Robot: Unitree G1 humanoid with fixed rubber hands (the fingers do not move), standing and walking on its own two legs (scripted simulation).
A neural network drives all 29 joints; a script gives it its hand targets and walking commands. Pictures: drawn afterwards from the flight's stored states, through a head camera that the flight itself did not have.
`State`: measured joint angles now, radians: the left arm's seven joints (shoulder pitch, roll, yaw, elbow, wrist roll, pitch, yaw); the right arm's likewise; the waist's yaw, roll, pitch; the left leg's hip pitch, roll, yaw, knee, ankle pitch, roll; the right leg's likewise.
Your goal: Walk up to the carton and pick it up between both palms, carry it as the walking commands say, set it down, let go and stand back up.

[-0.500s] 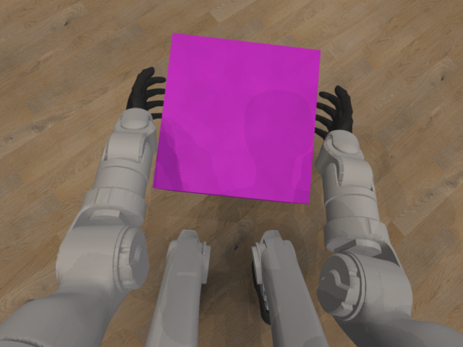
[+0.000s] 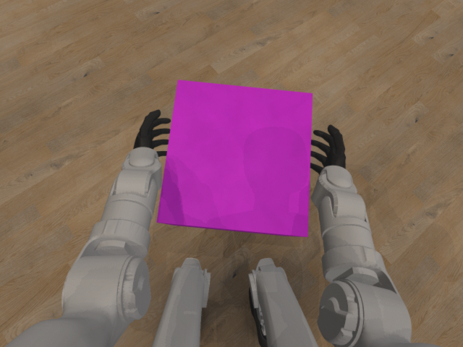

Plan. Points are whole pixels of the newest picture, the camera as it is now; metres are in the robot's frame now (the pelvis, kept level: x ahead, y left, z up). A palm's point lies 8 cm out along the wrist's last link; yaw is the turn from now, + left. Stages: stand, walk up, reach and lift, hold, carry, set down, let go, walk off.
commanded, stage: reach and lift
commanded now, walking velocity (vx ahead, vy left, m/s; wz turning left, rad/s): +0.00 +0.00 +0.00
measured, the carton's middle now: (236, 166) +0.45 -0.01 -0.14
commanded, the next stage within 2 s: none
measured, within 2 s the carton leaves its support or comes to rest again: neither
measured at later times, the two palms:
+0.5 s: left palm (133, 142) +0.42 +0.16 +0.02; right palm (355, 164) +0.39 -0.17 +0.03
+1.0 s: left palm (112, 126) +0.41 +0.16 +0.10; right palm (393, 156) +0.37 -0.18 +0.11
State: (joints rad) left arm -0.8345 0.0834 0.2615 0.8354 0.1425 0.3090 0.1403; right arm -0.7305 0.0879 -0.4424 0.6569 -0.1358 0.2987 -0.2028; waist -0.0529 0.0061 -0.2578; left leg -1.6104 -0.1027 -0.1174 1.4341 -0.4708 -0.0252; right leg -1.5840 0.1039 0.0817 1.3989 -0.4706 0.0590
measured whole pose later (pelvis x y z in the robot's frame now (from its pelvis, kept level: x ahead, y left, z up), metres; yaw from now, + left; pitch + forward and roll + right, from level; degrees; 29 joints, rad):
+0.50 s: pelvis +0.02 +0.00 +0.07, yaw +1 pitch +30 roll -2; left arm -0.69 0.03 0.29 0.80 0.18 0.30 0.11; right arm -0.58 0.12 -0.44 0.61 -0.18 0.30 -0.14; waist -0.07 0.00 -0.24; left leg -1.27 -0.10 -0.13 1.16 -0.40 -0.01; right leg -1.25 0.09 0.10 1.12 -0.41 0.05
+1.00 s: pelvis +0.04 +0.00 +0.13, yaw +2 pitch +21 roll -1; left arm -0.54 0.00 0.33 0.70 0.24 0.34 -0.01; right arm -0.44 0.14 -0.44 0.50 -0.25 0.37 -0.01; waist -0.08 0.01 -0.18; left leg -0.87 -0.08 -0.13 0.79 -0.29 0.00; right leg -0.84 0.06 0.12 0.76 -0.29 0.04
